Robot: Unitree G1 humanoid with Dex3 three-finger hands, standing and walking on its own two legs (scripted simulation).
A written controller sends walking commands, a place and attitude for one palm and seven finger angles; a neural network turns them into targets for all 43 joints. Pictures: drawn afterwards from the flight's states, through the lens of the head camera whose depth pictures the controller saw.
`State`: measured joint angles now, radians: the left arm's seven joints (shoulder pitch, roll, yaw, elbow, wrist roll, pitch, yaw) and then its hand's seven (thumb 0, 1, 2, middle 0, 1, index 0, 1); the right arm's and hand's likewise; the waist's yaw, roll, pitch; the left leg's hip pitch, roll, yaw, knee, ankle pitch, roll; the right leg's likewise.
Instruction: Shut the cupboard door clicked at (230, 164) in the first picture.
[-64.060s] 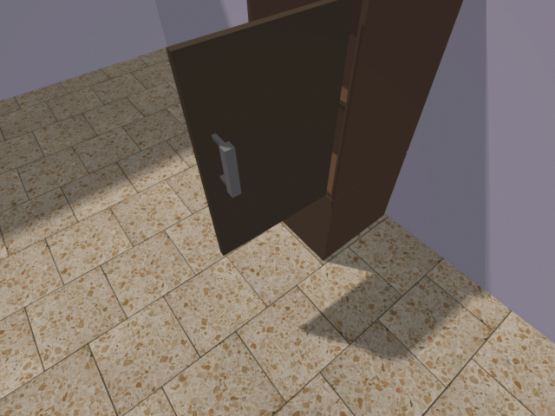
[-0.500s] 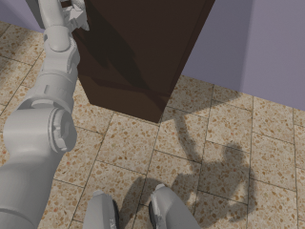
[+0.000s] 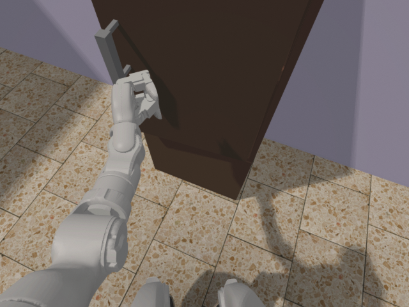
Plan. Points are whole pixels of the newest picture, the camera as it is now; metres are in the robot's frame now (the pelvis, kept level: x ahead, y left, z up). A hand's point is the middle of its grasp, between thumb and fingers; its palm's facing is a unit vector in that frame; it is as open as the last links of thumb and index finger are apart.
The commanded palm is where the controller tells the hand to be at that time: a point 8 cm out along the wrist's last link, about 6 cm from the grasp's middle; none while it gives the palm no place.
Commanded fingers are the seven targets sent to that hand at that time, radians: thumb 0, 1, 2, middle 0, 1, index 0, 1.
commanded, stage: pull the fist back off the door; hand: left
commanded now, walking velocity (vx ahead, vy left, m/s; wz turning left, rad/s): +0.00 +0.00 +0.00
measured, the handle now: (116, 54) +0.64 +0.14 +0.08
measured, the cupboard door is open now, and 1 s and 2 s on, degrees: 5 5 5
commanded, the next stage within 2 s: draw the hand back to the body in 0.14 s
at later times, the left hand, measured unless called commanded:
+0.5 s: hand (137, 117) +0.44 +0.09 +0.11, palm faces +0.06 -1.00 -0.03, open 3.1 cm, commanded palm +0.39 +0.14 +0.12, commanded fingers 0.00 0.90 0.90 -1.30 -1.50 -1.30 -1.50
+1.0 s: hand (44, 178) +0.30 +0.18 +0.17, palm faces +0.12 -0.97 -0.23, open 3.2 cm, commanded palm +0.26 +0.23 +0.19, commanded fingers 0.00 0.90 0.90 -0.81 -0.96 -0.81 -0.96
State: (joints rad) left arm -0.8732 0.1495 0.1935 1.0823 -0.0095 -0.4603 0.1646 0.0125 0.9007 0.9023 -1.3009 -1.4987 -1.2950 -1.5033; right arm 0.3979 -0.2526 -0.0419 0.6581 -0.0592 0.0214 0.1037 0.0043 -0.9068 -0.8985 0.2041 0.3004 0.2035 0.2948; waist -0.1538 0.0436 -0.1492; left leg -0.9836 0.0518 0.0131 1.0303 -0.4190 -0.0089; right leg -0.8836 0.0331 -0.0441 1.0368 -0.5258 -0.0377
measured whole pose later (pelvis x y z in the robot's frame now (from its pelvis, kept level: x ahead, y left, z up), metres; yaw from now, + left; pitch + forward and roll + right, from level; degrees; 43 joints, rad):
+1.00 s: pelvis +0.01 +0.01 +0.07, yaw +0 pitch +0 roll +0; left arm 0.03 0.25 0.04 0.08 -0.07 -0.08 0.05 0.01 0.90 0.90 -1.06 -1.23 -1.06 -1.24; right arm 0.15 -0.23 0.04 0.55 0.05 0.04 -0.07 0.01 -0.91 -0.90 0.20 0.30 0.20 0.29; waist 0.02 0.05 -0.04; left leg -0.30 0.01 0.05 0.54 -0.25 0.01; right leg -0.20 0.00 -0.01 0.54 -0.34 -0.01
